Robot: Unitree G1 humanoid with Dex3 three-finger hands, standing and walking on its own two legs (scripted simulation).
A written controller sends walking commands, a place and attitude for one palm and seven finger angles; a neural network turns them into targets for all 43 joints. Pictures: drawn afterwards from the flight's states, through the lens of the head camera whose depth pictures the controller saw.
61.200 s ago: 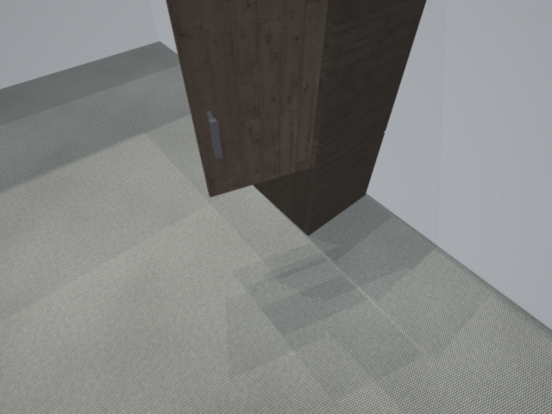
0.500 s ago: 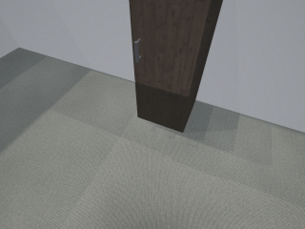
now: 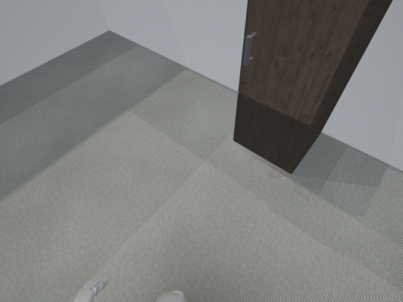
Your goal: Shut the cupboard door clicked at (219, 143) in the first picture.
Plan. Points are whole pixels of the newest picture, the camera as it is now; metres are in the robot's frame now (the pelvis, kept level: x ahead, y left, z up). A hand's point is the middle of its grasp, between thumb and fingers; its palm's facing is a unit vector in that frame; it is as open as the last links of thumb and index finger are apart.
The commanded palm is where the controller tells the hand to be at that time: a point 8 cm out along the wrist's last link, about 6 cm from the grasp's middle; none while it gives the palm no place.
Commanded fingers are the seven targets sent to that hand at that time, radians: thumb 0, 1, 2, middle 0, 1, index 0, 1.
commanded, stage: walk to a spot facing it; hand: left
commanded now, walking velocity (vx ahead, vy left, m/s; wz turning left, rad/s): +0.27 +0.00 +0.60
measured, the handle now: (249, 49) +1.01 -0.15 -0.08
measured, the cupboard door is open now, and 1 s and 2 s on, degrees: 1 1 1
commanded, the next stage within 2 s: turn to face it in 0.74 s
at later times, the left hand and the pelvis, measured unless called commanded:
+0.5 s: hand out of the picture -0.03 +0.21 -0.18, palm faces +0.40 -0.89 -0.21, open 7.4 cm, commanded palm none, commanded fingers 0.00 0.90 0.90 -0.20 -0.30 -0.20 -0.30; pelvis +0.11 +0.06 -0.02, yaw +20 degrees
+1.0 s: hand (101, 211) +0.35 +0.30 -0.15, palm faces +0.37 -0.90 -0.21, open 7.4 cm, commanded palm none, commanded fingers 0.00 0.90 0.90 -0.20 -0.30 -0.20 -0.30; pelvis +0.32 +0.09 +0.00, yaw +23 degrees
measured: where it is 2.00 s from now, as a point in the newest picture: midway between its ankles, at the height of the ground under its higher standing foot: (180, 257)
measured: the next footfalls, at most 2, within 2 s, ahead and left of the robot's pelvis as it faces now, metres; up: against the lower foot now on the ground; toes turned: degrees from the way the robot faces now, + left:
left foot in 0.44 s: +0.18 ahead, +0.17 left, +0.00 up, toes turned +26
right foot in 0.92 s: +0.45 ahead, +0.06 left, +0.00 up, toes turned +19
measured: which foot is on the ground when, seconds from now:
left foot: up 0.00-0.42, down 0.44-0.92, up 0.94-1.00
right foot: down 0.00-0.44, up 0.46-0.90, down 0.92-1.00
